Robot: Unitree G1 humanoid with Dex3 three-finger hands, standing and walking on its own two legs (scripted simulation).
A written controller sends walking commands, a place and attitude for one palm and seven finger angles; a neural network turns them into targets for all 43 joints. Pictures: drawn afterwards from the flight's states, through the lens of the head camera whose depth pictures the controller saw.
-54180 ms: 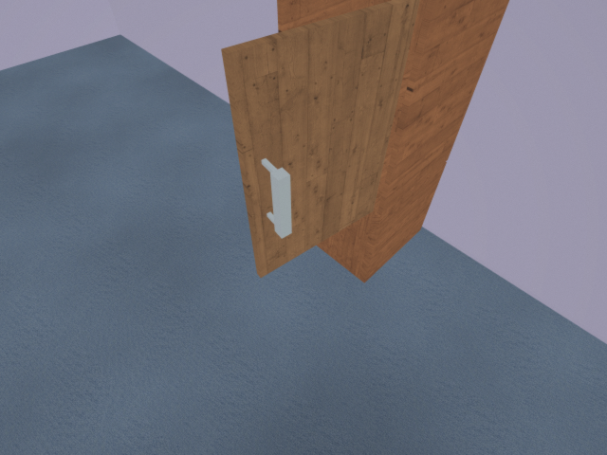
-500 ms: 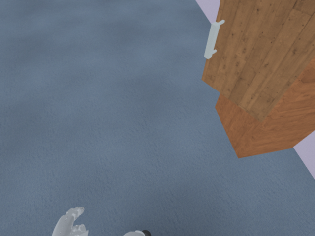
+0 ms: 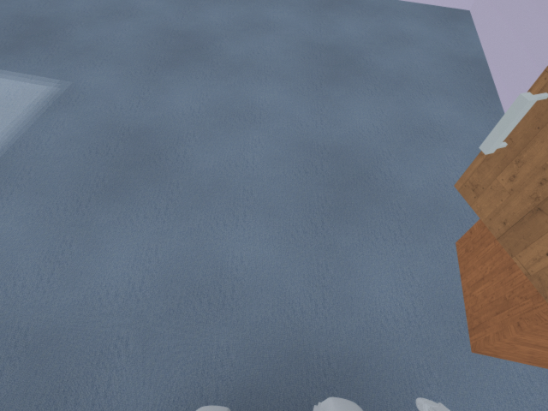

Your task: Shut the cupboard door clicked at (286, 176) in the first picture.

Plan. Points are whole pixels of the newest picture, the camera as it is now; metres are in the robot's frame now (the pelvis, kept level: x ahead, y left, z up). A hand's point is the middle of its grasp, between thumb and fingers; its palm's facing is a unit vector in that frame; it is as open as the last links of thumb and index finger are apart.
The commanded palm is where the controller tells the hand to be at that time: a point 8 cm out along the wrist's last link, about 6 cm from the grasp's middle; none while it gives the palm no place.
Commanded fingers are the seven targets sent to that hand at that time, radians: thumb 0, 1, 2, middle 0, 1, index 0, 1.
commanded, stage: walk to a spot facing it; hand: left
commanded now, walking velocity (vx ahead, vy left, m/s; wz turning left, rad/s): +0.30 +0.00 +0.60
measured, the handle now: (513, 124) +0.77 -0.54 -0.04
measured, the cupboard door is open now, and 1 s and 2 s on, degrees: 29 29 29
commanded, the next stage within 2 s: turn to face it in 0.82 s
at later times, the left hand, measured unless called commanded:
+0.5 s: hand out of the picture +0.08 +0.15 -0.14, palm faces +0.36 -0.91 -0.22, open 7.4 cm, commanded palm none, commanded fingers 0.00 0.90 0.90 -0.20 -0.30 -0.20 -0.30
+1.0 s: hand (89, 338) +0.23 +0.33 -0.14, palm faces +0.57 -0.79 -0.22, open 7.4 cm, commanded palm none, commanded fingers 0.00 0.90 0.90 -0.20 -0.30 -0.20 -0.30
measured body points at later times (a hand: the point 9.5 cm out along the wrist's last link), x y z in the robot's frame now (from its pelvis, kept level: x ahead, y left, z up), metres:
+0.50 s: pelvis +0.12 -0.03 +0.02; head +0.15 -0.03 +0.47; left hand +0.06 +0.20 -0.12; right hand +0.26 -0.26 -0.13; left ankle +0.11 +0.12 -0.65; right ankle +0.10 -0.14 -0.73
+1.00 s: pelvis +0.25 +0.10 +0.01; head +0.26 +0.13 +0.46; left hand +0.20 +0.37 -0.13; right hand +0.42 -0.07 -0.12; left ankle +0.22 +0.15 -0.73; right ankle +0.41 -0.02 -0.65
